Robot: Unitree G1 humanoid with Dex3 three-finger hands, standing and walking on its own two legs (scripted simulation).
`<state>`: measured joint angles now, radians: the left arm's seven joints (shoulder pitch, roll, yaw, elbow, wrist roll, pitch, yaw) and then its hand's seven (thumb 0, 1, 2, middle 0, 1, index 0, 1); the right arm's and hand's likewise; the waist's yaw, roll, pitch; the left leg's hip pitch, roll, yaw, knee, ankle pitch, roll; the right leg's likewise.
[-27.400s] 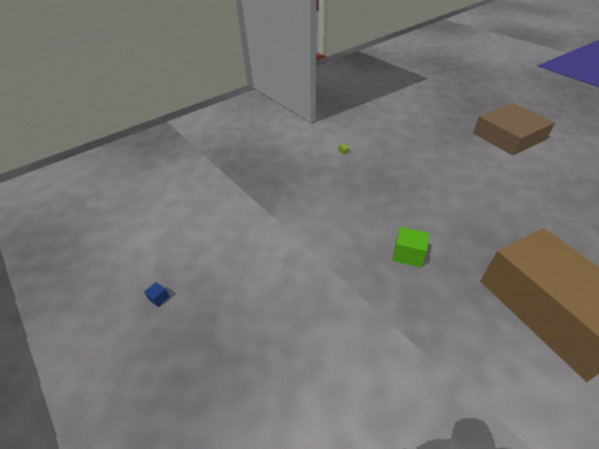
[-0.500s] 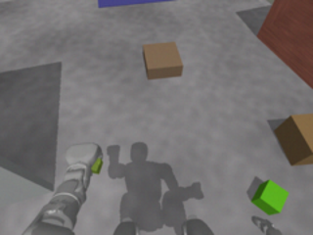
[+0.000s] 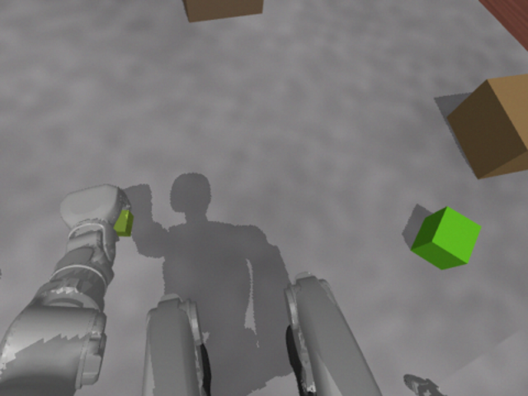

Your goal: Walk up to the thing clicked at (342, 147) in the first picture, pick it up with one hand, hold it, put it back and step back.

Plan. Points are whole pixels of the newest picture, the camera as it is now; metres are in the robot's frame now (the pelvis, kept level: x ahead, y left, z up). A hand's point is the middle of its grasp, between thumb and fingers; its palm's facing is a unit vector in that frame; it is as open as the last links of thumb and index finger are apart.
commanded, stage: crouch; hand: left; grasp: from above
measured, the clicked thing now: (114, 223) +0.45 +0.23 -0.18
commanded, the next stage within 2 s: lower in 0.90 s
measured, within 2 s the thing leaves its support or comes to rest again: neither
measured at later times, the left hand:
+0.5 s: hand (127, 232) +0.46 +0.23 -0.27, palm faces -0.44 -0.09 -0.89, open 6.5 cm
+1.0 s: hand (134, 237) +0.46 +0.23 -0.33, palm faces -0.43 -0.09 -0.90, open 6.4 cm
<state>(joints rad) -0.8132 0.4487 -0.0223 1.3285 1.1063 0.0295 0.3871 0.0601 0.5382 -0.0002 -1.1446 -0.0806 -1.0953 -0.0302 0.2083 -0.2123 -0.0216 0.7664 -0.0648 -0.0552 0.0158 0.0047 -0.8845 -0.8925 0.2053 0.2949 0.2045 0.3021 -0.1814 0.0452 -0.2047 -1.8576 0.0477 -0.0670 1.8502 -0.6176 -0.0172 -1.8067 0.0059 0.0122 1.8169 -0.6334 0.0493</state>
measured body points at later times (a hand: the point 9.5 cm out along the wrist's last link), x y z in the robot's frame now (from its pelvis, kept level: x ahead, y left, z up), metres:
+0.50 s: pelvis -0.01 -0.01 -0.10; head +0.22 +0.03 +0.28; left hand +0.48 +0.23 -0.22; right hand +0.04 -0.28 -0.23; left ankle +0.08 +0.13 -0.46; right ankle +0.08 -0.14 -0.46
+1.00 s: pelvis -0.01 -0.01 -0.16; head +0.22 +0.03 +0.22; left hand +0.48 +0.23 -0.28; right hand +0.02 -0.27 -0.28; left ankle +0.08 +0.13 -0.46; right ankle +0.08 -0.14 -0.46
